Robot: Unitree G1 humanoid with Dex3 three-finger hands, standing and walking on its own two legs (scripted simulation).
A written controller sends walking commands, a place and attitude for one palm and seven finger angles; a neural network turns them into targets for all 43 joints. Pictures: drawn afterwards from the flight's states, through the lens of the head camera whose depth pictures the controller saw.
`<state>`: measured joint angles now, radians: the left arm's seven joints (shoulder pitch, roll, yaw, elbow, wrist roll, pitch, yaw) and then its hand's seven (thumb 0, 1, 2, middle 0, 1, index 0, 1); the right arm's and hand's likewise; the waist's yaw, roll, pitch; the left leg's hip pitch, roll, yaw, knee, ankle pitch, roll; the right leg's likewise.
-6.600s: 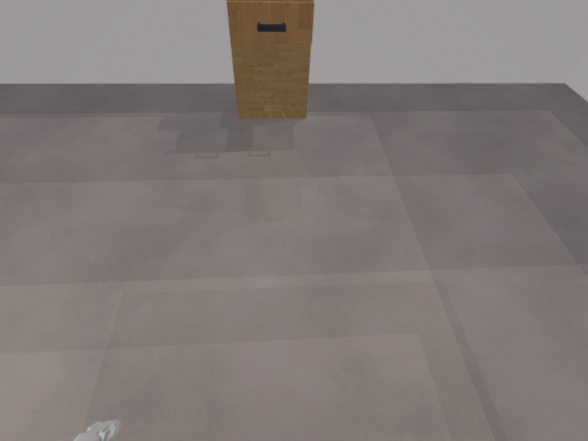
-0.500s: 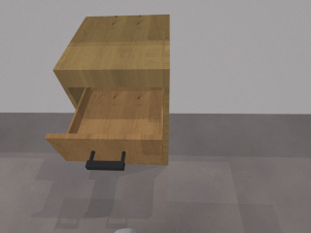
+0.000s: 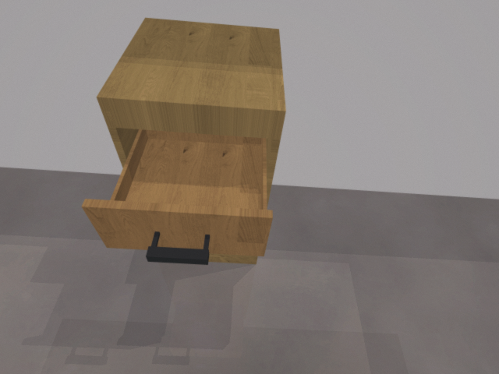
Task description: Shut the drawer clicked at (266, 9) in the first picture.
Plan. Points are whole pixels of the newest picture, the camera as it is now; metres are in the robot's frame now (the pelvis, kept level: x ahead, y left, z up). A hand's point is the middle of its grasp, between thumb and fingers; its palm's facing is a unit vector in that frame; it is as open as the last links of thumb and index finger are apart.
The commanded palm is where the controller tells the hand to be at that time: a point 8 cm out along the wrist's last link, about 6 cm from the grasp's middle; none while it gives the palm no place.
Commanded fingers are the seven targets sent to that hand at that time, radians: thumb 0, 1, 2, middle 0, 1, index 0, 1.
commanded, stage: come to a stop and stand still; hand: left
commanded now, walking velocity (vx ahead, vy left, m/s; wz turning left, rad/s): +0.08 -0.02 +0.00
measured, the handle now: (180, 246) +0.38 +0.17 -0.13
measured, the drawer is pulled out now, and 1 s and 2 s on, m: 0.24 0.24 0.24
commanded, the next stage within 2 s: look again from close up in 0.46 s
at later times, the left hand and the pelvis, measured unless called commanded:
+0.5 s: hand out of the picture -0.02 +0.12 -0.18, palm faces +0.09 -0.98 -0.17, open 7.3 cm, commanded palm none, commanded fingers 0.00 0.90 0.90 -0.20 -0.30 -0.20 -0.30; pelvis +0.00 -0.03 -0.01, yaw +1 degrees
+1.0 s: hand out of the picture +0.02 +0.22 -0.18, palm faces +0.00 -0.97 -0.24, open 7.4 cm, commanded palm none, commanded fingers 0.00 0.90 0.90 -0.20 -0.30 -0.20 -0.30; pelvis -0.01 +0.03 -0.01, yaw +0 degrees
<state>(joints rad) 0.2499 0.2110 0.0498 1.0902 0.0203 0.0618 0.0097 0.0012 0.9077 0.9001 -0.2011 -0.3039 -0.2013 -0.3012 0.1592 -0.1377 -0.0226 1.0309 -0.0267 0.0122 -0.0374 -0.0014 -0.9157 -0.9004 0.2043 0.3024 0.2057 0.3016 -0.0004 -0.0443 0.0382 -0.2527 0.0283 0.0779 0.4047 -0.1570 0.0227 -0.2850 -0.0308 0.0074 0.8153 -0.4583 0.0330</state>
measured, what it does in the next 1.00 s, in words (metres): steps on the spot: right foot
